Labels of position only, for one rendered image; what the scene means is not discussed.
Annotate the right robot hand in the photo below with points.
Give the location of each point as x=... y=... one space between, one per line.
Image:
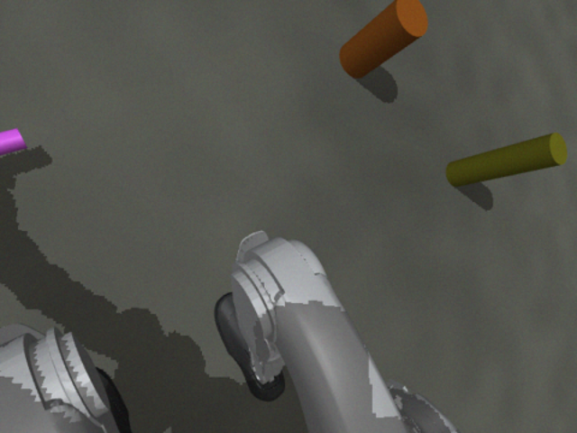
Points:
x=419 y=413

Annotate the right robot foot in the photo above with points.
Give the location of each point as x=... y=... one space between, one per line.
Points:
x=237 y=348

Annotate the left robot foot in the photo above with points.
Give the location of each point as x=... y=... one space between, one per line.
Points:
x=117 y=406

